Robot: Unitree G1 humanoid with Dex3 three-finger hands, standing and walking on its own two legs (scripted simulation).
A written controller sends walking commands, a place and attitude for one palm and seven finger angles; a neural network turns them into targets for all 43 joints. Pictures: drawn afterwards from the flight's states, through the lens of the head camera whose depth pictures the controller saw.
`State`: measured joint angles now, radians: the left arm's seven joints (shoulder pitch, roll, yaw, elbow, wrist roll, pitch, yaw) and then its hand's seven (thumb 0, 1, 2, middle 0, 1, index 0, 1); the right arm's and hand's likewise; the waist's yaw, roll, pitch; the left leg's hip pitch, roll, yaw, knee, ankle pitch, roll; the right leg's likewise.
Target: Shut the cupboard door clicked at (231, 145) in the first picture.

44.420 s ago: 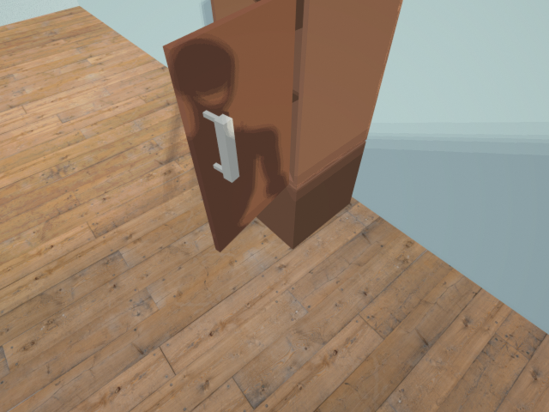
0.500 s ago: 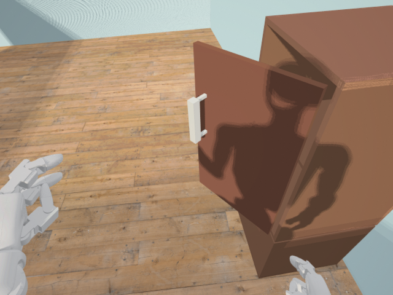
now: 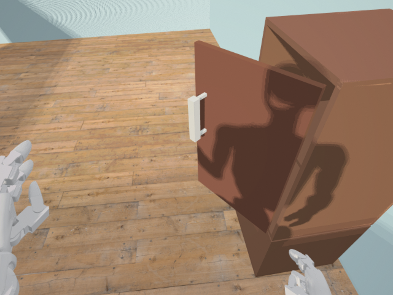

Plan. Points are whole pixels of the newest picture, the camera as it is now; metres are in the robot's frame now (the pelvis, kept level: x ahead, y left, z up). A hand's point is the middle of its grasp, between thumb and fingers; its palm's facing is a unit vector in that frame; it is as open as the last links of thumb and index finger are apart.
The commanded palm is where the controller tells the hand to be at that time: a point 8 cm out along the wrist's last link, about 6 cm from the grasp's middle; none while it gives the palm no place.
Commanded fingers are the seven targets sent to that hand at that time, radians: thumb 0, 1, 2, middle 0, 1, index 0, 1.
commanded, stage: step back with the hand held close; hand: left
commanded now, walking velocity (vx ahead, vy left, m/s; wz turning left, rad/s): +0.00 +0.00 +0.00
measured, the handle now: (199, 117) +0.61 +0.07 +0.03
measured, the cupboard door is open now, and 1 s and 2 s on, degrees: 37 37 37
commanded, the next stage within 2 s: stop stepping back and stand still in 1.66 s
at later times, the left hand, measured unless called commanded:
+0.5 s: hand (29, 219) +0.17 +0.28 +0.15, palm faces +0.35 -0.79 -0.50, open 7.4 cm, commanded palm +0.11 +0.32 +0.17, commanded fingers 0.00 0.90 0.90 -0.20 -0.30 -0.20 -0.30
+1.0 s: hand out of the picture +0.10 +0.29 +0.16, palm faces +0.47 -0.76 -0.45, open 7.4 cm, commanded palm +0.03 +0.32 +0.17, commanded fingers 0.00 0.90 0.90 -0.20 -0.30 -0.20 -0.30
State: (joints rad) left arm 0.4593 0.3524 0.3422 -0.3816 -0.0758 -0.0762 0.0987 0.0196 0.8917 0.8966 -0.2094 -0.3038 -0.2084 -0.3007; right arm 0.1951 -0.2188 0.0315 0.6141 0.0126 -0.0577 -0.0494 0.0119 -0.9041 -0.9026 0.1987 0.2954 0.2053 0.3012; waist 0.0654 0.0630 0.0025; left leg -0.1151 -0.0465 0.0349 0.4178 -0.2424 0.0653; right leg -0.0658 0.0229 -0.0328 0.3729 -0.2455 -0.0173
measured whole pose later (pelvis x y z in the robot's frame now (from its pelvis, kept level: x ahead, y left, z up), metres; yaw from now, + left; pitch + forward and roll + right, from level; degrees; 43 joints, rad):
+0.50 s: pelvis -0.04 +0.02 -0.01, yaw -2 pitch +1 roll -1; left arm 0.56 0.45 0.42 -0.48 -0.07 -0.16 0.11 0.02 0.89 0.90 -0.21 -0.30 -0.21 -0.30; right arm 0.18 -0.25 -0.01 0.52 0.02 0.05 -0.08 0.01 -0.91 -0.90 0.20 0.30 0.20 0.30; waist 0.01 0.02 0.00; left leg -0.32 -0.05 0.08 0.53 -0.24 0.10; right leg -0.29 0.01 0.00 0.51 -0.24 0.01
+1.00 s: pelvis -0.10 +0.02 -0.03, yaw +1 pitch -1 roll -3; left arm 0.48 0.41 0.47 -0.52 -0.01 -0.26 0.13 0.02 0.89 0.90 -0.21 -0.30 -0.21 -0.30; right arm 0.23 -0.22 0.00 0.57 0.00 -0.04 -0.05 0.01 -0.90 -0.90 0.20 0.30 0.21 0.30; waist 0.01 0.00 0.03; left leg -0.48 -0.03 0.06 0.73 -0.29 0.10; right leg -0.41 0.03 0.00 0.66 -0.24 0.01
